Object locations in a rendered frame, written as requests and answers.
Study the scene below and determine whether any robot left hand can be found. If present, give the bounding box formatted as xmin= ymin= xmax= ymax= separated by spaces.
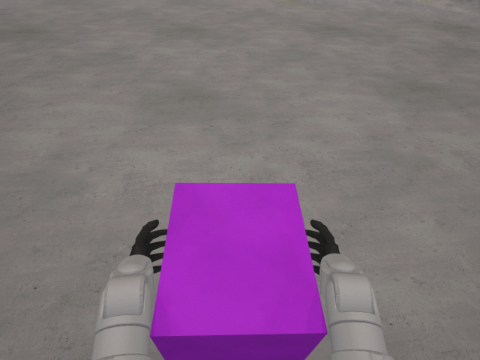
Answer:
xmin=130 ymin=220 xmax=167 ymax=273

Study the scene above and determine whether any carton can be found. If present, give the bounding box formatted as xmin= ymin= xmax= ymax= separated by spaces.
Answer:
xmin=150 ymin=183 xmax=328 ymax=360

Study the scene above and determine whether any left robot forearm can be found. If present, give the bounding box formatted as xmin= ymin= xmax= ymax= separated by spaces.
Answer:
xmin=91 ymin=254 xmax=155 ymax=360

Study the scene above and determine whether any right robot forearm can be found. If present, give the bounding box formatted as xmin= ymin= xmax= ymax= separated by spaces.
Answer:
xmin=319 ymin=253 xmax=394 ymax=360

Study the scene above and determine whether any robot right hand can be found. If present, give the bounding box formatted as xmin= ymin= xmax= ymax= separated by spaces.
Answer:
xmin=305 ymin=220 xmax=340 ymax=275

